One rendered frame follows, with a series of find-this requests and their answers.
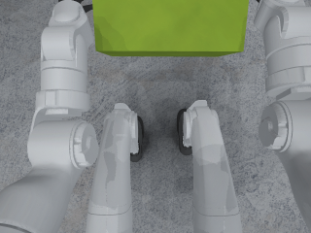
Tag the carton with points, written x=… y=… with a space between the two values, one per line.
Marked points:
x=170 y=28

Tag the right robot forearm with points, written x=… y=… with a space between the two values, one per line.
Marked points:
x=285 y=26

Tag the left robot upper arm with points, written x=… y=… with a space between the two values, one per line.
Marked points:
x=59 y=151

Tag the left robot forearm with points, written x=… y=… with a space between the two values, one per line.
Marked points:
x=63 y=66

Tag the right robot upper arm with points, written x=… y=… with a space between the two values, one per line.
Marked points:
x=285 y=127

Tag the right robot foot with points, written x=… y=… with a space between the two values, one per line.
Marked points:
x=185 y=150

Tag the robot left hand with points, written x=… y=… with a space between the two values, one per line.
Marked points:
x=86 y=7

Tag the robot left thigh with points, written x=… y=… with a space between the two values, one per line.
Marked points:
x=110 y=202

